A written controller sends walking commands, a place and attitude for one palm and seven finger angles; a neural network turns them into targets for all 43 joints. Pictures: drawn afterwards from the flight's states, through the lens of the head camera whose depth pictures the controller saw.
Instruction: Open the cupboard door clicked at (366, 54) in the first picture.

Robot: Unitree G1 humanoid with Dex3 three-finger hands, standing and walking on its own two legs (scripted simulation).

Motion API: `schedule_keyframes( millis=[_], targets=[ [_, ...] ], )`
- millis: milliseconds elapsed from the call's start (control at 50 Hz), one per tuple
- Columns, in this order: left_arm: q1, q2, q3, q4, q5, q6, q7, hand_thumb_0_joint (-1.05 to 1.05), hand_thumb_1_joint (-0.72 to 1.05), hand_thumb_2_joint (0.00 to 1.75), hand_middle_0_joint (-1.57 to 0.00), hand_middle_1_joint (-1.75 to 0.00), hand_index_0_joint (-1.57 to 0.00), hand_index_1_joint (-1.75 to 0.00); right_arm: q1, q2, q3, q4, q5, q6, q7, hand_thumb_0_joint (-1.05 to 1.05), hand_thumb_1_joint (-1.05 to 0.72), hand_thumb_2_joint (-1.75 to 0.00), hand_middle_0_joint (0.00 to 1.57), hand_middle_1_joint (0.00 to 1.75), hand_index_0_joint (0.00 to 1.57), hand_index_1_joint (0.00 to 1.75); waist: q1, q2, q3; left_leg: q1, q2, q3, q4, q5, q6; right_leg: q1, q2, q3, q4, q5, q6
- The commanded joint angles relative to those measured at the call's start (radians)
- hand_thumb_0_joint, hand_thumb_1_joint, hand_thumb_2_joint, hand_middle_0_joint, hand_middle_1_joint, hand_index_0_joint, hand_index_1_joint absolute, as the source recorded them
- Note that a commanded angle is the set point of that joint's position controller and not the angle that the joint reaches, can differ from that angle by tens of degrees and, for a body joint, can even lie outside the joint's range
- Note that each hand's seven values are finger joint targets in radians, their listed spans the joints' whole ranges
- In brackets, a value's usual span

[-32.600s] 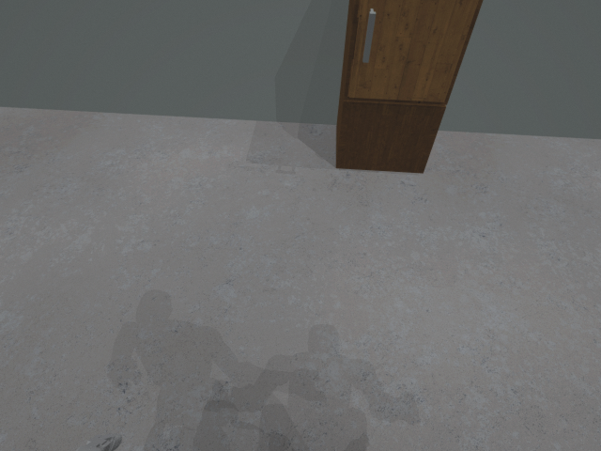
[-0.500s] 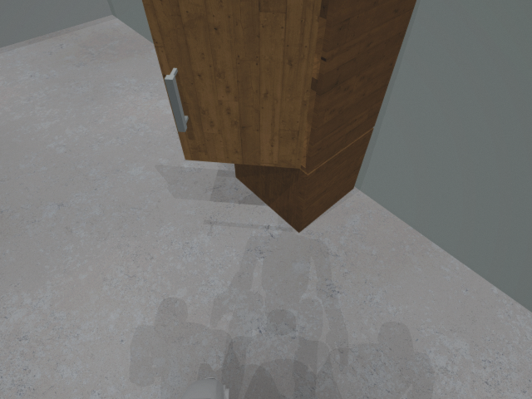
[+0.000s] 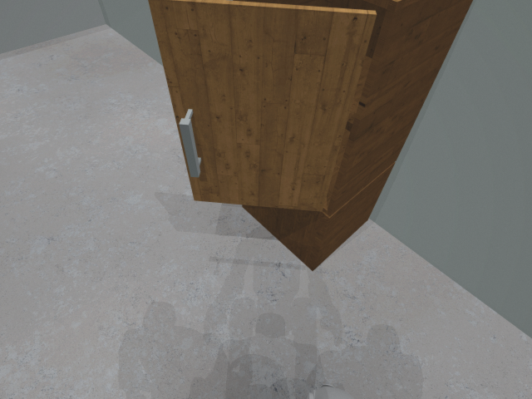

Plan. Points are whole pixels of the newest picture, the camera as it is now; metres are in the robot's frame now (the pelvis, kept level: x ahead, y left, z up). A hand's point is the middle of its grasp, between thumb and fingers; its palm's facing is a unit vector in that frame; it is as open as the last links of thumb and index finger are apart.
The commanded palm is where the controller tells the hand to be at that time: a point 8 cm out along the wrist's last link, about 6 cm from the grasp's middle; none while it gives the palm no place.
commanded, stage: take the last steps up to it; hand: left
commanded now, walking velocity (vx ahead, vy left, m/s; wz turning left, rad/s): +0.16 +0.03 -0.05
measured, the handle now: (192, 144) +0.68 +0.25 -0.08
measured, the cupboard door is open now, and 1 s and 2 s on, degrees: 42 42 42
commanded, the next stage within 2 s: come to a stop and stand still in 0.02 s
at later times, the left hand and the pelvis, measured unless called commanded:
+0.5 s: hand (166, 385) +0.16 +0.19 -0.18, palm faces +0.03 -0.98 -0.20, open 7.3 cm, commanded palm none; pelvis +0.08 +0.01 -0.01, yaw -1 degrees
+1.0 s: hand out of the picture +0.08 +0.18 -0.18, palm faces -0.03 -0.97 -0.23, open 7.4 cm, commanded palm none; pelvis +0.07 +0.00 -0.01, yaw -2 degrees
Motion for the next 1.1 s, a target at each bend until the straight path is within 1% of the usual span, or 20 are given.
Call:
schedule_keyframes(
  millis=[0, 100, 120, 140, 160, 220, 300, 380, 440, 460, 480, 500, 520, 580, 740, 780, 820, 840, 920, 1080],
  targets=[
    [-0.016, 0.025, -0.002, -0.068, 0.002, -0.011, -0.009, 0.00, 0.90, 0.90, -0.20, -0.30, -0.20, -0.30, 0.116, -0.117, -0.017, 0.012, -0.006, 0.000, -0.001, 0.00, -0.90, -0.90, 0.20, 0.30, 0.20, 0.30, -0.027, 0.132, -0.004, 0.022, 0.287, -0.165, -0.132, 0.328, 0.117, 0.057, 0.001, 0.000, -0.166, 0.023, -0.001],
    [0.037, 0.062, 0.004, -0.050, 0.003, -0.023, -0.006, 0.00, 0.90, 0.90, -0.20, -0.30, -0.20, -0.30, 0.115, -0.114, -0.011, 0.046, 0.000, 0.015, -0.004, 0.00, -0.90, -0.90, 0.20, 0.30, 0.20, 0.30, 0.017, 0.066, -0.017, -0.036, 0.223, -0.126, 0.065, 0.287, 0.041, 0.333, 0.051, -0.034, -0.437, 0.127, -0.021],
    [0.112, 0.110, 0.012, -0.027, 0.002, -0.033, 0.002, 0.00, 0.90, 0.90, -0.20, -0.30, -0.20, -0.30, 0.115, -0.088, -0.006, 0.042, 0.010, 0.014, -0.004, 0.00, -0.90, -0.90, 0.20, 0.30, 0.20, 0.30, 0.044, -0.012, -0.059, -0.146, 0.154, -0.086, 0.197, 0.212, -0.012, 0.505, -0.022, 0.075, -0.466, 0.336, -0.047],
    [0.186, 0.185, 0.022, -0.002, -0.001, -0.039, 0.014, 0.00, 0.90, 0.90, -0.20, -0.30, -0.20, -0.30, 0.128, -0.063, -0.002, 0.029, 0.017, 0.014, 0.000, 0.00, -0.90, -0.90, 0.20, 0.30, 0.20, 0.30, 0.051, -0.163, -0.102, -0.301, 0.050, -0.027, 0.346, -0.057, -0.069, 0.639, -0.229, 0.305, -0.504, 0.622, -0.142],
    [0.208, 0.201, 0.013, 0.005, -0.015, -0.042, 0.021, 0.00, 0.90, 0.90, -0.20, -0.30, -0.20, -0.30, 0.108, -0.063, 0.000, 0.022, 0.022, 0.029, -0.004, 0.00, -0.90, -0.90, 0.20, 0.30, 0.20, 0.30, 0.057, -0.183, -0.124, -0.277, 0.026, -0.080, 0.506, -0.412, -0.094, 0.594, -0.350, 0.373, -0.573, 0.866, -0.246],
    [0.033, 0.156, 0.001, -0.037, -0.010, -0.029, 0.044, 0.00, 0.90, 0.90, -0.20, -0.30, -0.20, -0.30, 0.095, -0.046, -0.004, 0.057, 0.032, 0.069, -0.016, 0.00, -0.90, -0.90, 0.20, 0.30, 0.20, 0.30, -0.004, -0.124, -0.116, -0.235, 0.069, -0.185, 0.554, -0.362, -0.102, 0.473, -0.273, 0.227, -0.535, 1.021, -0.227],
    [-0.023, 0.172, 0.014, -0.052, -0.008, -0.006, 0.046, 0.00, 0.90, 0.90, -0.20, -0.30, -0.20, -0.30, 0.103, -0.024, -0.009, 0.068, 0.027, 0.102, -0.006, 0.00, -0.90, -0.90, 0.20, 0.30, 0.20, 0.30, -0.022, -0.070, -0.110, -0.183, 0.039, -0.137, 0.458, -0.244, -0.120, 0.398, -0.206, 0.130, -0.553, 0.832, -0.180],
    [-0.040, 0.171, 0.030, -0.063, 0.002, 0.010, 0.047, 0.00, 0.90, 0.90, -0.20, -0.30, -0.20, -0.30, 0.077, -0.029, -0.026, 0.035, 0.020, 0.110, -0.002, 0.00, -0.90, -0.90, 0.20, 0.30, 0.20, 0.30, -0.021, -0.116, -0.082, -0.170, 0.036, -0.139, 0.392, -0.206, -0.121, 0.344, -0.198, 0.139, -0.557, 0.653, -0.173],
    [-0.061, 0.164, 0.028, -0.072, -0.006, 0.020, 0.042, 0.00, 0.90, 0.90, -0.20, -0.30, -0.20, -0.30, 0.111, -0.041, -0.028, 0.032, 0.015, 0.100, 0.000, 0.00, -0.90, -0.90, 0.20, 0.30, 0.20, 0.30, -0.051, -0.121, -0.079, -0.037, 0.039, -0.130, 0.158, -0.016, -0.106, 0.254, -0.154, 0.123, -0.506, 0.390, -0.109],
    [-0.051, 0.136, 0.022, -0.077, -0.011, 0.025, 0.039, 0.00, 0.90, 0.90, -0.20, -0.30, -0.20, -0.30, 0.123, -0.066, -0.032, 0.033, 0.012, 0.091, 0.000, 0.00, -0.90, -0.90, 0.20, 0.30, 0.20, 0.30, -0.052, -0.028, -0.080, 0.026, 0.090, -0.181, 0.073, 0.076, -0.082, 0.191, -0.105, 0.101, -0.449, 0.232, -0.068],
    [-0.018, 0.083, 0.011, -0.082, -0.014, 0.036, 0.034, 0.00, 0.90, 0.90, -0.20, -0.30, -0.20, -0.30, 0.097, -0.116, -0.037, 0.011, 0.004, 0.079, -0.002, 0.00, -0.90, -0.90, 0.20, 0.30, 0.20, 0.30, -0.030, 0.164, -0.068, -0.029, 0.253, -0.385, -0.018, 0.139, -0.012, 0.152, 0.002, 0.041, -0.372, -0.037, -0.003],
    [-0.016, 0.061, 0.007, -0.095, -0.017, 0.041, 0.035, 0.00, 0.90, 0.90, -0.20, -0.30, -0.20, -0.30, 0.068, -0.180, -0.040, -0.020, -0.006, 0.079, -0.008, 0.00, -0.90, -0.90, 0.20, 0.30, 0.20, 0.30, -0.032, 0.250, -0.037, -0.174, 0.366, -0.499, -0.101, 0.096, 0.075, 0.208, 0.056, 0.021, -0.270, -0.185, 0.017],
    [-0.031, 0.079, 0.008, -0.089, -0.012, 0.052, 0.033, 0.00, 0.90, 0.90, -0.20, -0.30, -0.20, -0.30, 0.020, -0.168, -0.039, -0.032, -0.008, 0.074, -0.015, 0.00, -0.90, -0.90, 0.20, 0.30, 0.20, 0.30, -0.035, 0.245, -0.008, -0.234, 0.358, -0.513, -0.168, -0.022, 0.102, 0.211, 0.069, 0.055, -0.153, -0.240, 0.013],
    [0.013, 0.089, 0.011, -0.055, -0.005, 0.053, 0.015, 0.00, 0.90, 0.90, -0.20, -0.30, -0.20, -0.30, -0.056, -0.146, -0.023, -0.048, -0.007, 0.066, -0.029, 0.00, -0.90, -0.90, 0.20, 0.30, 0.20, 0.30, -0.007, 0.199, -0.014, -0.175, 0.302, -0.418, -0.140, -0.028, 0.090, 0.168, 0.060, 0.110, -0.061, -0.178, 0.006],
    [0.046, 0.076, -0.005, -0.034, -0.009, 0.040, 0.007, 0.00, 0.90, 0.90, -0.20, -0.30, -0.20, -0.30, 0.008, -0.201, -0.050, -0.010, 0.001, 0.069, -0.026, 0.00, -0.90, -0.90, 0.20, 0.30, 0.20, 0.30, -0.051, 0.169, -0.103, 0.020, 0.293, -0.356, -0.047, 0.200, 0.081, 0.225, 0.073, 0.047, -0.328, -0.131, 0.018],
    [0.090, 0.079, -0.008, -0.015, -0.008, 0.028, 0.012, 0.00, 0.90, 0.90, -0.20, -0.30, -0.20, -0.30, 0.004, -0.179, -0.046, -0.004, 0.010, 0.068, -0.024, 0.00, -0.90, -0.90, 0.20, 0.30, 0.20, 0.30, -0.031, 0.132, -0.094, -0.025, 0.241, -0.315, 0.015, 0.219, 0.041, 0.331, 0.073, 0.045, -0.533, 0.025, 0.012],
    [0.205, 0.094, -0.027, -0.013, 0.013, 0.005, 0.060, 0.00, 0.90, 0.90, -0.20, -0.30, -0.20, -0.30, -0.082, -0.168, -0.034, -0.079, 0.027, 0.053, -0.011, 0.00, -0.90, -0.90, 0.20, 0.30, 0.20, 0.30, 0.013, 0.033, -0.044, -0.031, 0.156, -0.174, 0.231, 0.170, -0.049, 0.256, -0.022, 0.182, -0.654, 0.259, 0.000],
    [0.098, 0.151, -0.038, -0.055, 0.005, -0.008, 0.055, 0.00, 0.90, 0.90, -0.20, -0.30, -0.20, -0.30, -0.039, -0.085, -0.020, -0.103, 0.020, 0.064, 0.011, 0.00, -0.90, -0.90, 0.20, 0.30, 0.20, 0.30, -0.058, -0.008, -0.049, -0.087, 0.079, -0.149, 0.232, -0.095, -0.068, 0.200, -0.066, 0.229, -0.674, -0.050, -0.042],
    [0.080, 0.133, -0.031, -0.081, -0.004, -0.026, 0.049, 0.00, 0.90, 0.90, -0.20, -0.30, -0.20, -0.30, 0.024, -0.109, -0.012, -0.091, 0.007, 0.055, 0.019, 0.00, -0.90, -0.90, 0.20, 0.30, 0.20, 0.30, -0.065, 0.070, -0.079, -0.060, 0.113, -0.188, 0.176, 0.094, -0.041, 0.221, 0.010, 0.137, -0.515, 0.052, -0.049],
    [0.102, 0.137, -0.037, -0.071, -0.007, -0.024, 0.044, 0.00, 0.90, 0.90, -0.20, -0.30, -0.20, -0.30, 0.029, -0.094, 0.009, -0.057, 0.008, 0.052, 0.011, 0.00, -0.90, -0.90, 0.20, 0.30, 0.20, 0.30, -0.042, -0.023, 0.022, -0.099, 0.099, -0.166, 0.135, 0.058, -0.046, 0.222, -0.001, 0.151, -0.555, 0.066, -0.045]
  ],
)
